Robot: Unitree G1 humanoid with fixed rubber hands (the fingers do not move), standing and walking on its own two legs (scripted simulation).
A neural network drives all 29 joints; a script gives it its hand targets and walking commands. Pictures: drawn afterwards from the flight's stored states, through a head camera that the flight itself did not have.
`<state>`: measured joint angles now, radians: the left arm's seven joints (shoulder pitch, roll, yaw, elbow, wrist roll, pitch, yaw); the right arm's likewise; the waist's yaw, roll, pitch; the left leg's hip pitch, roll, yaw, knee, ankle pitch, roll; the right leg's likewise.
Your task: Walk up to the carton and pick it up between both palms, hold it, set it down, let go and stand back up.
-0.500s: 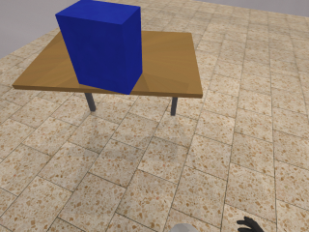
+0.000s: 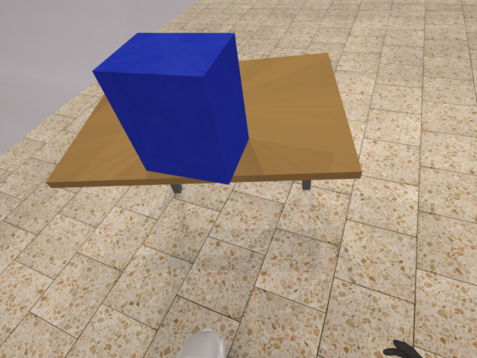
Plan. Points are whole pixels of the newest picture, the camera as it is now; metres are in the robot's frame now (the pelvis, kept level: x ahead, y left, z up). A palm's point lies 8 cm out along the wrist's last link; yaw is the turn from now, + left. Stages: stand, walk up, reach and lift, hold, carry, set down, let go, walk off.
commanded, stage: walk up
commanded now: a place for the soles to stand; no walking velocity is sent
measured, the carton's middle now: (184, 111) +0.62 +0.13 +0.09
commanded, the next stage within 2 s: none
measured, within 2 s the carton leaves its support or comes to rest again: neither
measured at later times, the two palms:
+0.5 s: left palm (84, 315) +0.23 +0.32 -0.07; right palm (386, 344) +0.17 -0.22 -0.09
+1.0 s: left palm (88, 310) +0.24 +0.32 -0.07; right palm (396, 355) +0.15 -0.22 -0.07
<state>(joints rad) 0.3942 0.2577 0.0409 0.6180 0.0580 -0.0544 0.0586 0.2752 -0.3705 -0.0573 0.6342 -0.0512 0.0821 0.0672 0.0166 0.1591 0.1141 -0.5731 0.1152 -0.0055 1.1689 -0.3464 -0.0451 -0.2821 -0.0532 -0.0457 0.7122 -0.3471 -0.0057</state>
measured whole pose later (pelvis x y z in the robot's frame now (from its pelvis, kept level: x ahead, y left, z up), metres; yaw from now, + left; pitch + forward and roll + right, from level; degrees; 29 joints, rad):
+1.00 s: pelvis +0.07 +0.07 +0.01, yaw -8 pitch -2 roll +1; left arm 0.22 0.30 0.02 0.63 0.00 0.02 -0.05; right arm 0.28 -0.33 -0.02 0.59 -0.01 0.00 0.00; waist 0.00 -0.01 0.05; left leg -0.30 0.12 0.14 0.61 -0.26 -0.04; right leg -0.30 0.01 0.07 0.65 -0.31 0.01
